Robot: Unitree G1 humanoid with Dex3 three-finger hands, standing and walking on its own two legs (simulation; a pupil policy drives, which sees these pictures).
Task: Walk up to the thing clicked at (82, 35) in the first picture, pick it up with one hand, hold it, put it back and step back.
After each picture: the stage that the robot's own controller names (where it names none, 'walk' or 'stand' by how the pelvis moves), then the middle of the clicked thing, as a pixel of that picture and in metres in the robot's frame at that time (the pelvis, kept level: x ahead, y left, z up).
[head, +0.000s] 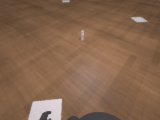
stand; (82, 35) +1.96 +0.25 -0.65
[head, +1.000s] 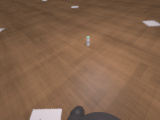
walk; (88, 41) +1.84 +0.21 -0.65
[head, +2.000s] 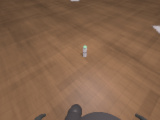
walk; (84, 51) +1.25 +0.19 -0.64
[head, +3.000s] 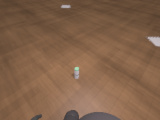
walk; (76, 73) +0.78 +0.19 -0.63
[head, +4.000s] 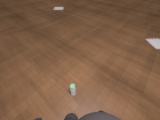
walk; (72, 89) +0.50 +0.19 -0.64
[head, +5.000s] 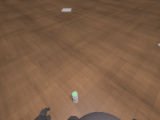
stand; (75, 97) +0.41 +0.18 -0.65
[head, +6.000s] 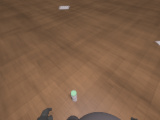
stand; (74, 96) +0.40 +0.19 -0.66
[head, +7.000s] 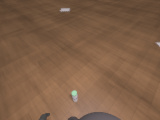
stand; (74, 96) +0.42 +0.18 -0.66
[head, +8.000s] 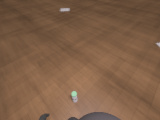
stand; (74, 97) +0.41 +0.18 -0.66
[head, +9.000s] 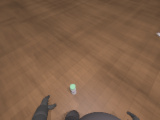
go down; (73, 89) +0.42 +0.19 -0.64
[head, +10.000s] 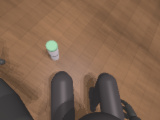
go down; (53, 52) +0.47 +0.26 -0.22
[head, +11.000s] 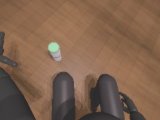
close in; (55, 53) +0.47 +0.26 -0.24
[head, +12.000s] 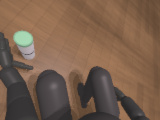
close in; (27, 48) +0.45 +0.30 -0.16
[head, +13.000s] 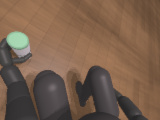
lift; (22, 49) +0.43 +0.31 -0.15
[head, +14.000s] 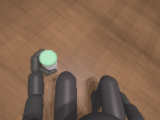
lift; (50, 63) +0.34 +0.27 -0.05
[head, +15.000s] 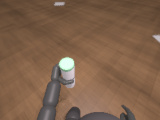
hold; (68, 75) +0.31 +0.15 +0.07
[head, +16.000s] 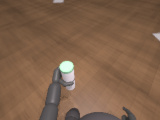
hold; (68, 77) +0.31 +0.15 +0.03
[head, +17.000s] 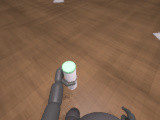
crouch; (70, 77) +0.32 +0.14 +0.02
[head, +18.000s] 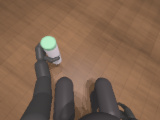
crouch; (53, 53) +0.45 +0.22 -0.05
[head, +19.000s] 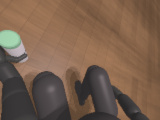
lower; (16, 50) +0.43 +0.31 -0.16
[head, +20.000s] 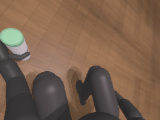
lower; (19, 48) +0.43 +0.31 -0.16
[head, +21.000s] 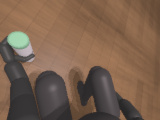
lower; (24, 50) +0.42 +0.30 -0.16
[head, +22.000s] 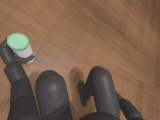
lower; (24, 51) +0.42 +0.31 -0.16
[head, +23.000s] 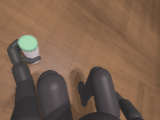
loosen; (31, 52) +0.42 +0.28 -0.16
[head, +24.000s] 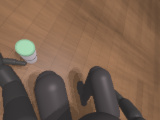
rise; (29, 54) +0.41 +0.28 -0.16
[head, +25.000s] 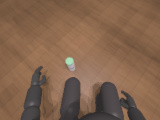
walk; (70, 65) +0.46 +0.21 -0.35
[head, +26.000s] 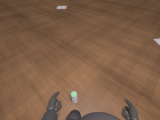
stand; (74, 97) +0.39 +0.17 -0.59
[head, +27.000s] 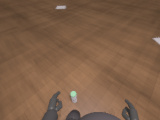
stand; (74, 97) +0.39 +0.17 -0.60
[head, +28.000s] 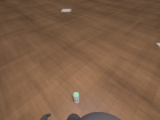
stand; (76, 98) +0.40 +0.16 -0.64
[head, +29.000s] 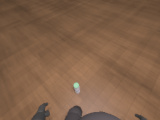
walk; (77, 88) +0.44 +0.17 -0.63
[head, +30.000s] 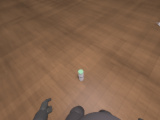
walk; (81, 75) +0.62 +0.14 -0.63
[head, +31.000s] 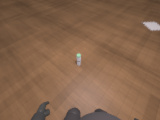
walk; (78, 59) +0.96 +0.19 -0.63
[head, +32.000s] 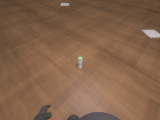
stand; (80, 62) +1.01 +0.18 -0.65
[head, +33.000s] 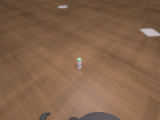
stand; (79, 63) +1.02 +0.19 -0.66
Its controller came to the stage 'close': yes
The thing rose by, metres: 0.67
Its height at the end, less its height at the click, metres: +0.00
